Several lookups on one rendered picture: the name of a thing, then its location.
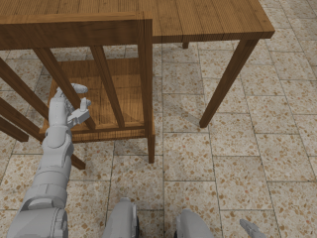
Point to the left robot forearm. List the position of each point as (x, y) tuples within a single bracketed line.
[(49, 186)]

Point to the left robot shin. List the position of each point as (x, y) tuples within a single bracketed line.
[(122, 199)]

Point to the left robot thigh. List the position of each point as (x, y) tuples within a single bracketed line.
[(121, 220)]

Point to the robot right hand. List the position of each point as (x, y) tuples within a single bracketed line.
[(252, 229)]

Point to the chair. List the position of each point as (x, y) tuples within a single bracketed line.
[(120, 90)]

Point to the left robot upper arm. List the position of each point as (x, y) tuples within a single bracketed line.
[(40, 223)]

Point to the table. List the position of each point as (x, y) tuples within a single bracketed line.
[(174, 21)]

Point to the robot left hand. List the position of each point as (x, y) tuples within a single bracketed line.
[(60, 108)]

